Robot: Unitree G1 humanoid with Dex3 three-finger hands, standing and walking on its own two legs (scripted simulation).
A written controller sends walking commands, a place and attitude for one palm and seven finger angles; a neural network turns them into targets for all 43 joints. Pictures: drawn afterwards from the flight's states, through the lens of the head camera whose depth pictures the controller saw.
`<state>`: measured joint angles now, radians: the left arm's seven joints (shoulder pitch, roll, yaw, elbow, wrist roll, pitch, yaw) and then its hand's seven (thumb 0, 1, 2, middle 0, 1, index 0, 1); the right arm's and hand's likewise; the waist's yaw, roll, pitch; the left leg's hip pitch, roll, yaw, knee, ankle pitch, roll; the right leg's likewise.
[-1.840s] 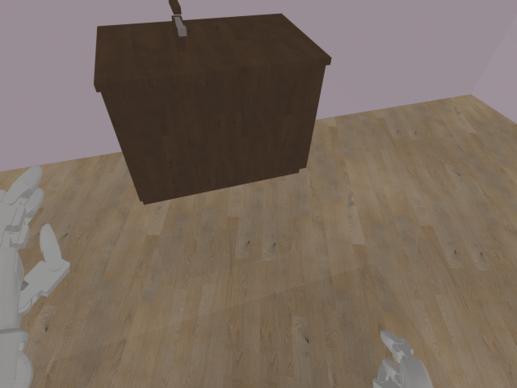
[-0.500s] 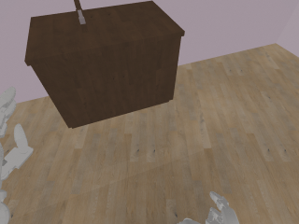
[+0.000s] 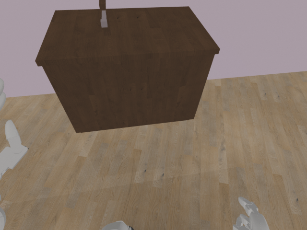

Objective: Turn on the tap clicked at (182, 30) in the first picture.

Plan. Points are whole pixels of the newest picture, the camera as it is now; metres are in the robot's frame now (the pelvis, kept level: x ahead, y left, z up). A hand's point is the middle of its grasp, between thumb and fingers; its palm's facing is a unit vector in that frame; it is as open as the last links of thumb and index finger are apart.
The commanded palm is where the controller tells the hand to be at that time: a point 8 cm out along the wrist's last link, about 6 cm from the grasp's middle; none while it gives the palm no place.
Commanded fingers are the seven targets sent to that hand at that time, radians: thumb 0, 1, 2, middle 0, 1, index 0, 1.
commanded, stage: walk to a spot facing it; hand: left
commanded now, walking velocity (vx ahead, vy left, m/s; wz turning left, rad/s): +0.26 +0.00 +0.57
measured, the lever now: (104, 23) +0.94 +0.31 +0.07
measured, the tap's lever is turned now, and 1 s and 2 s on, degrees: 0 0 0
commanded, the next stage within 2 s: none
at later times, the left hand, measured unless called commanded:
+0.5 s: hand (40, 137) +0.24 +0.23 +0.18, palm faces +0.67 -0.64 -0.37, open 7.4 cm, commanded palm +0.17 +0.26 +0.19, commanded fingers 0.00 0.90 0.90 -0.20 -0.30 -0.20 -0.30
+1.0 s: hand (11, 183) +0.15 +0.23 +0.19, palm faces +0.79 -0.41 -0.45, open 7.4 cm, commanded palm +0.10 +0.24 +0.19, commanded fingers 0.00 0.90 0.90 -0.20 -0.30 -0.20 -0.30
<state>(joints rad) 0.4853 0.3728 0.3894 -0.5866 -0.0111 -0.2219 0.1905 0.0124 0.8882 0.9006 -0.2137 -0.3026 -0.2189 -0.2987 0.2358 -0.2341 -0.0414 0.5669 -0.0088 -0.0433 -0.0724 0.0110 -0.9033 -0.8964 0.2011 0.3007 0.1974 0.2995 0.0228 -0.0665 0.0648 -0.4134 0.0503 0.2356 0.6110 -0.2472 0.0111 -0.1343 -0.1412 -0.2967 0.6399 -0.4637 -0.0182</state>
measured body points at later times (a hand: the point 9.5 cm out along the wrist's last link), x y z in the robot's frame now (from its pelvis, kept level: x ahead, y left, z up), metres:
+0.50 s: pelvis +0.10 -0.05 +0.00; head +0.12 -0.07 +0.45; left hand +0.20 +0.26 +0.20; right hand +0.32 -0.23 -0.11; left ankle +0.07 +0.07 -0.65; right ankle +0.13 -0.17 -0.73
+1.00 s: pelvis +0.12 -0.09 +0.00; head +0.14 -0.08 +0.45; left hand +0.10 +0.25 +0.22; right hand +0.38 -0.15 -0.09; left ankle +0.13 +0.07 -0.73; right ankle +0.19 -0.19 -0.72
